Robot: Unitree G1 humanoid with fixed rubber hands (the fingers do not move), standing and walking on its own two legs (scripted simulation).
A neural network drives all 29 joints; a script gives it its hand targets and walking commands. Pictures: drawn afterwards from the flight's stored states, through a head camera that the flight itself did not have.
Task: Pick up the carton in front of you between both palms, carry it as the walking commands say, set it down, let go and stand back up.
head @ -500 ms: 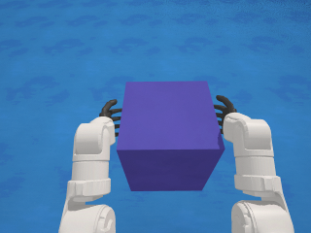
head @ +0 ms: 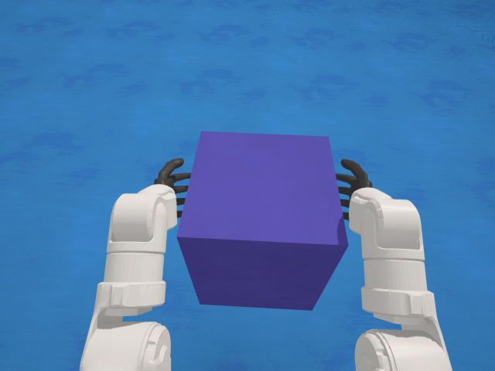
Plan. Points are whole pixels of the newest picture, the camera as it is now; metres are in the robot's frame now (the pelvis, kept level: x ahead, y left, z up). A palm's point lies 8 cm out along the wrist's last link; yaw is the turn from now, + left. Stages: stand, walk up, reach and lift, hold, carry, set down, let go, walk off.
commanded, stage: carry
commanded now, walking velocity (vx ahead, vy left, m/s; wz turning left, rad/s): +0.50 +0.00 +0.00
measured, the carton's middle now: (259, 226) +0.37 +0.01 +0.03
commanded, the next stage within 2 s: none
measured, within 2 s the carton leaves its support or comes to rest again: neither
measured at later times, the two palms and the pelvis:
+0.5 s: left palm (206, 116) +0.58 +0.12 +0.10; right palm (351, 116) +0.59 -0.18 +0.10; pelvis +0.29 -0.03 +0.01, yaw +2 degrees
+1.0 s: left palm (203, 57) +0.86 +0.17 +0.09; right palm (315, 57) +0.86 -0.13 +0.10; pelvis +0.60 +0.02 +0.01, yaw -1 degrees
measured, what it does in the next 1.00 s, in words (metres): walks ahead: right foot, then left foot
